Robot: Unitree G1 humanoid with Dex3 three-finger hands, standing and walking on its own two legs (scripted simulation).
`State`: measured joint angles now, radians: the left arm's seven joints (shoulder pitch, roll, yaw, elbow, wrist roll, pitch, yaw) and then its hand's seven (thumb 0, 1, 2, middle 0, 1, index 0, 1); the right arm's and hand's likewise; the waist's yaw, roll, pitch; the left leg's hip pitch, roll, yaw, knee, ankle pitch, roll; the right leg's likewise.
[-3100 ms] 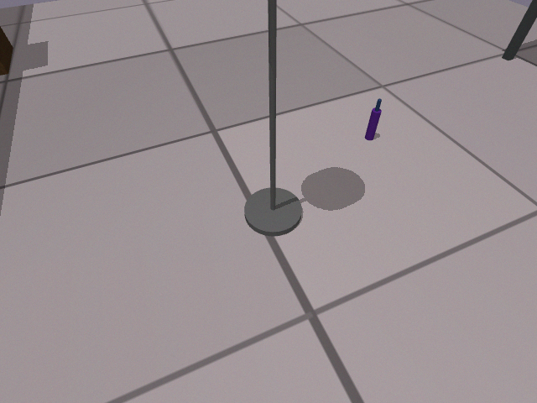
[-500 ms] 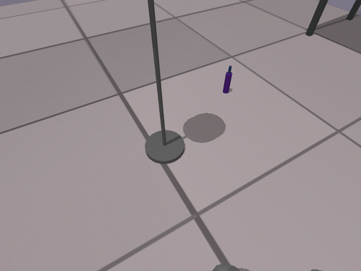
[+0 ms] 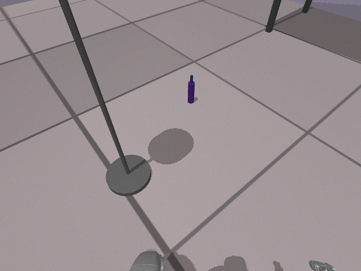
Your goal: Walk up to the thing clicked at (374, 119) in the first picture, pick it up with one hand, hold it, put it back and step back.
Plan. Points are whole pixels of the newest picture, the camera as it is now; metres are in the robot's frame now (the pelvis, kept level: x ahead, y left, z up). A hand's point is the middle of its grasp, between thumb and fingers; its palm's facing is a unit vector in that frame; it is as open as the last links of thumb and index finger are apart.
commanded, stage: walk up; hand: left
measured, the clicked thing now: (191, 89) +1.51 +0.02 -0.63
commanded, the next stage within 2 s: none
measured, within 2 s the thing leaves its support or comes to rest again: neither
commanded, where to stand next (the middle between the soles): +1.14 -0.14 m, yaw -10 degrees
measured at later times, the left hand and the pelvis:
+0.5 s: hand (120, 162) +0.44 +0.24 -0.13, palm faces -0.24 -0.90 -0.37, open 7.4 cm; pelvis +0.27 -0.01 -0.01, yaw -8 degrees
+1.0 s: hand (135, 134) +0.57 +0.22 -0.14, palm faces -0.16 -0.91 -0.39, open 7.4 cm; pelvis +0.51 -0.05 -0.01, yaw -10 degrees
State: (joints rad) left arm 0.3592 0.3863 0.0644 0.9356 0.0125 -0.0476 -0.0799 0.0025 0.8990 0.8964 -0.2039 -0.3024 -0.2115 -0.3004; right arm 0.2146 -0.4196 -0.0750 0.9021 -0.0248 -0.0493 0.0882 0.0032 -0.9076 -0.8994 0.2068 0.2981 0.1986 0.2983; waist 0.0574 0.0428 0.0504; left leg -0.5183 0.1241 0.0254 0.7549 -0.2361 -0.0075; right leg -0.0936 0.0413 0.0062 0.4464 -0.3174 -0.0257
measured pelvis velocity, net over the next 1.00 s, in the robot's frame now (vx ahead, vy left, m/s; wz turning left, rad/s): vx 0.51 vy -0.05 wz -0.18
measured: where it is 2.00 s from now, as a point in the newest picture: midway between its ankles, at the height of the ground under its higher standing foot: (207, 161)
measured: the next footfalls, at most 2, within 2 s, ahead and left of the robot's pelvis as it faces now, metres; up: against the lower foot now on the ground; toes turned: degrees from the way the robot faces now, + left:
left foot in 0.08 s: +0.22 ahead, +0.14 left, +0.00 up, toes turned +4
right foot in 0.54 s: +0.45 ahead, -0.16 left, +0.00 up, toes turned -12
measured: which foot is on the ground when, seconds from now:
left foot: up 0.00-0.06, down 0.08-0.58, up 0.60-1.00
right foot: down 0.00-0.12, up 0.14-0.52, down 0.54-1.00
